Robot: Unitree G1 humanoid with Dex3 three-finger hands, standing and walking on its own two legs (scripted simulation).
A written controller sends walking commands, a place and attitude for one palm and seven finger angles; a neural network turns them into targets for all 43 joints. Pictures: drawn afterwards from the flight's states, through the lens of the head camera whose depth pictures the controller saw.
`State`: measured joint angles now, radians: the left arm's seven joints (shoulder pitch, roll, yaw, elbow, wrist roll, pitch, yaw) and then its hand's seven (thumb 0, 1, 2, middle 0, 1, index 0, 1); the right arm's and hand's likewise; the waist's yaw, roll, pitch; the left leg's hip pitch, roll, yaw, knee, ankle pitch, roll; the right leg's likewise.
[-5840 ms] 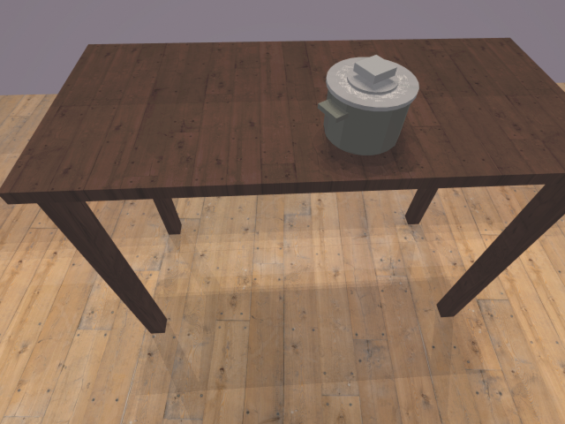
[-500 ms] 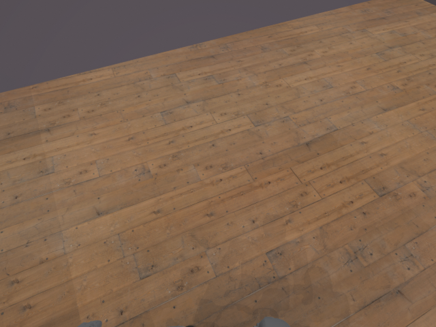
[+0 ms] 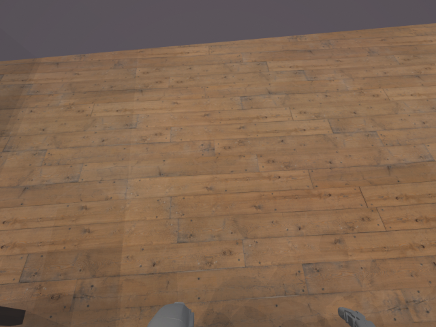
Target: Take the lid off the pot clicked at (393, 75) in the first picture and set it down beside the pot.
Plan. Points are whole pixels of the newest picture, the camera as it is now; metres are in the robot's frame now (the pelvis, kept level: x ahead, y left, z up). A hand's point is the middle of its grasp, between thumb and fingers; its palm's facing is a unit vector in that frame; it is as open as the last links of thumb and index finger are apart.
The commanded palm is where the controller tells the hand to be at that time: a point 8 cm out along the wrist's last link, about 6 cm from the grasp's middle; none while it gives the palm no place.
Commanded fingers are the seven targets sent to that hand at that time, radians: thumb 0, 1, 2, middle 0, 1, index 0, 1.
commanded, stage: turn to face it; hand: left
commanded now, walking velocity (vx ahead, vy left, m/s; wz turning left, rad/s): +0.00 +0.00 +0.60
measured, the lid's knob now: out of the picture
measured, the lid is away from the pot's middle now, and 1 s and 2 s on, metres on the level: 0.00 0.00 0.00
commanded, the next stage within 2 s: none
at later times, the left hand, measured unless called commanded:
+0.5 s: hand out of the picture +0.09 +0.24 -0.15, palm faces +0.27 -0.92 -0.30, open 7.4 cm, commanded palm none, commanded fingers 0.00 0.90 0.90 -0.20 -0.30 -0.20 -0.30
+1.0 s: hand out of the picture -0.07 +0.18 -0.18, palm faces +0.59 -0.76 -0.26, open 7.4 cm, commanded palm none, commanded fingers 0.00 0.90 0.90 -0.20 -0.30 -0.20 -0.30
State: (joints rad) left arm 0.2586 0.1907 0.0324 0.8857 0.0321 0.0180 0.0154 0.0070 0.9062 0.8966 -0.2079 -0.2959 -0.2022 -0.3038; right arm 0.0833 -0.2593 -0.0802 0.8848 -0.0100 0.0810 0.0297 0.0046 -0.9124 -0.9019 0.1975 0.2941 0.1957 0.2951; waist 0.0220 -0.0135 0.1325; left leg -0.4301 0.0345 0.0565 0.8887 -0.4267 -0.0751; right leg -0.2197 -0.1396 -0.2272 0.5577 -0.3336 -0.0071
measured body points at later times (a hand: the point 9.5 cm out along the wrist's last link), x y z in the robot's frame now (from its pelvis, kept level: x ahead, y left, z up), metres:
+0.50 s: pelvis +0.02 +0.00 +0.00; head +0.08 +0.00 +0.44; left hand +0.08 +0.29 -0.12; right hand +0.15 -0.24 -0.15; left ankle -0.01 +0.12 -0.74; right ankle +0.05 -0.13 -0.72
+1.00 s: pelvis +0.03 -0.01 -0.01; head +0.07 +0.04 +0.43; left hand -0.10 +0.22 -0.16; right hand +0.29 -0.14 -0.14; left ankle -0.03 +0.08 -0.74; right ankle +0.05 -0.12 -0.74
